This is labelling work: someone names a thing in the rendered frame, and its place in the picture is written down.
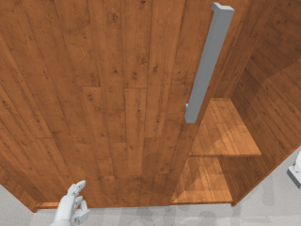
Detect wardrobe door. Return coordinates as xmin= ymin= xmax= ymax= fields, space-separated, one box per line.
xmin=0 ymin=123 xmax=59 ymax=202
xmin=0 ymin=0 xmax=248 ymax=209

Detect handle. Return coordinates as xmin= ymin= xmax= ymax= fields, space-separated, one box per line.
xmin=184 ymin=2 xmax=235 ymax=123

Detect left robot hand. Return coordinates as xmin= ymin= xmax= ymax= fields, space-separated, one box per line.
xmin=54 ymin=180 xmax=90 ymax=226

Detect right robot hand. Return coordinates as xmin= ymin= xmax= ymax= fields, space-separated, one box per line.
xmin=287 ymin=150 xmax=301 ymax=189

